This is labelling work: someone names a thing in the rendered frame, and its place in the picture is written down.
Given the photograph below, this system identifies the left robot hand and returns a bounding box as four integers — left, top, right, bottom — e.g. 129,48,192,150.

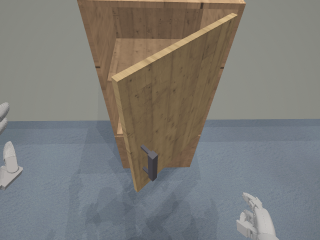
0,102,23,191

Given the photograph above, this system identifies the right robot hand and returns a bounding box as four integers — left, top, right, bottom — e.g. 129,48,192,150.
236,192,276,240

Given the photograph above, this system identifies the cupboard door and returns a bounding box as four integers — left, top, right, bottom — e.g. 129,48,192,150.
111,13,238,193

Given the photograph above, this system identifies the handle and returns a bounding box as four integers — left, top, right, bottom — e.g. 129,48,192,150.
140,145,158,182

